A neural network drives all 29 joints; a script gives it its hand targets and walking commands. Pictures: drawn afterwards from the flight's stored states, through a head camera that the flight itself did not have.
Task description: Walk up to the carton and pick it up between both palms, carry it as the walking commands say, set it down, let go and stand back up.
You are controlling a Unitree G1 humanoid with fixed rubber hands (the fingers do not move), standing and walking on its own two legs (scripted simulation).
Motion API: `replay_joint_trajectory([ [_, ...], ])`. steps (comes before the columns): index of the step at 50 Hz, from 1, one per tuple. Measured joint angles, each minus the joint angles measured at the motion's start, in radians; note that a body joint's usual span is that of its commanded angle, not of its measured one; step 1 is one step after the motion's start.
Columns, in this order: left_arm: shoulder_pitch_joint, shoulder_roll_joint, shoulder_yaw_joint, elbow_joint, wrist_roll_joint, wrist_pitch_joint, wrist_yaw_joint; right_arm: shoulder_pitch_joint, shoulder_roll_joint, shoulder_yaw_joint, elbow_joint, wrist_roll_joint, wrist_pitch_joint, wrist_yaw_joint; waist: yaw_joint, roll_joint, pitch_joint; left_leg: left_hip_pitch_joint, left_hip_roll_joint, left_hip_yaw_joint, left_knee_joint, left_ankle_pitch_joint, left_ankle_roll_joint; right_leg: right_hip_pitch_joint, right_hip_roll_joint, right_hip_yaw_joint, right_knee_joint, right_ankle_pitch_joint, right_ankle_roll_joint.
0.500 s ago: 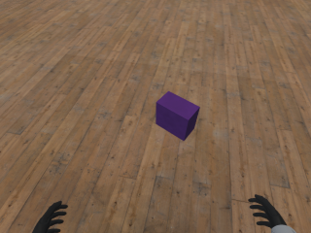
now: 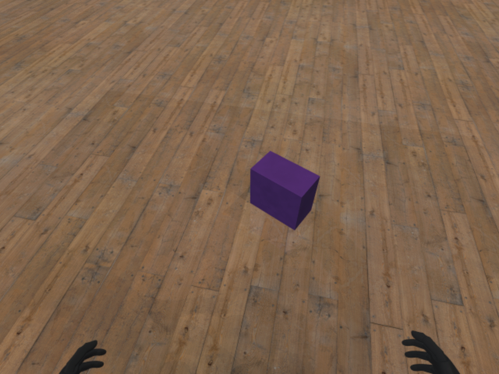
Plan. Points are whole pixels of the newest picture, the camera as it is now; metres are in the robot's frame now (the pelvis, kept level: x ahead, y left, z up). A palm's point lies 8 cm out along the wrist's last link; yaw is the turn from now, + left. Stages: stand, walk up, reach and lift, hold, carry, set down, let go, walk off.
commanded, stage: stand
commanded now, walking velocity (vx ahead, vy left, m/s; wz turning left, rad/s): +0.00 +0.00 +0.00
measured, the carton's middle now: (282, 190) +1.00 -0.17 -0.64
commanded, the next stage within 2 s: walk up in 0.86 s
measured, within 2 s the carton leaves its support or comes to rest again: neither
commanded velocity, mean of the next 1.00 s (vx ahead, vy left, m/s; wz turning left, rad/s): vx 0.00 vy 0.00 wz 0.00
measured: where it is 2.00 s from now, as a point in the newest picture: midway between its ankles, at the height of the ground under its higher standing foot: (272, 357)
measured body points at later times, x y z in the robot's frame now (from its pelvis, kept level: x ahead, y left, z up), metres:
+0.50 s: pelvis +0.00 +0.00 +0.01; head +0.00 +0.00 +0.46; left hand +0.11 +0.32 -0.10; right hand +0.11 -0.31 -0.10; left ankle +0.01 +0.12 -0.74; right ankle +0.00 -0.12 -0.74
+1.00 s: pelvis +0.00 +0.00 +0.01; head +0.01 +0.00 +0.46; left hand +0.11 +0.32 -0.10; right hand +0.11 -0.32 -0.10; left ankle +0.01 +0.12 -0.74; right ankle +0.00 -0.12 -0.74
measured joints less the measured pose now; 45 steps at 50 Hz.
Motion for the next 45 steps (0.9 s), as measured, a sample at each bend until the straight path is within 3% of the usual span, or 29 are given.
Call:
replay_joint_trajectory([
  [20, -0.021, 0.003, -0.005, 0.112, -0.001, 0.008, 0.002, -0.017, -0.002, 0.002, 0.114, 0.002, 0.007, -0.002, 0.001, 0.000, 0.001, 0.067, 0.000, 0.000, -0.129, 0.070, -0.002, 0.068, -0.001, 0.000, -0.130, 0.071, 0.003],
  [45, -0.022, 0.005, -0.004, 0.141, -0.002, 0.014, 0.005, -0.023, -0.005, 0.001, 0.143, 0.003, 0.014, -0.005, 0.002, 0.000, 0.003, 0.085, 0.000, 0.000, -0.163, 0.083, -0.002, 0.086, -0.002, 0.001, -0.165, 0.084, 0.005],
])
